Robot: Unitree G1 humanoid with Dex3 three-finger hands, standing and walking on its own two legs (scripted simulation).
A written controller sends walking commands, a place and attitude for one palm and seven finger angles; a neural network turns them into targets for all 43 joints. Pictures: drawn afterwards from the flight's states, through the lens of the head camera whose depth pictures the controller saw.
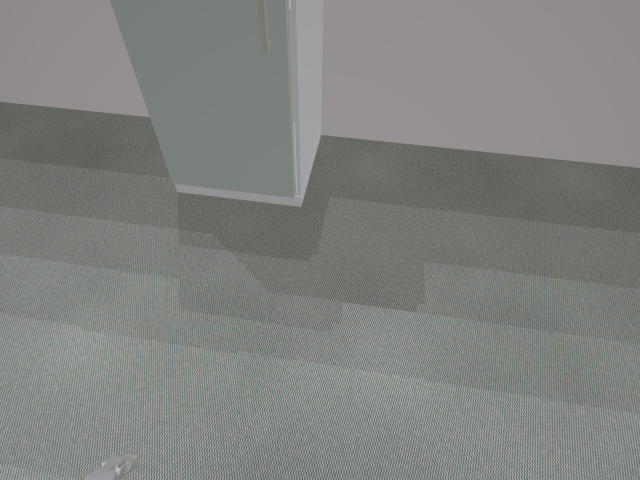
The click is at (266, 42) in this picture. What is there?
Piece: fridge door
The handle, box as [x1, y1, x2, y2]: [257, 0, 270, 52]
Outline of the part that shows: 257,0 262,52 267,52 270,40 267,38 265,0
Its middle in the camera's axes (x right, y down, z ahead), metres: -0.17 -0.71 +1.10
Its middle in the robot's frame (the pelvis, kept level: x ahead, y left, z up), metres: +1.30 +0.24 +0.14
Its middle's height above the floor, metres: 0.90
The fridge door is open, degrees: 0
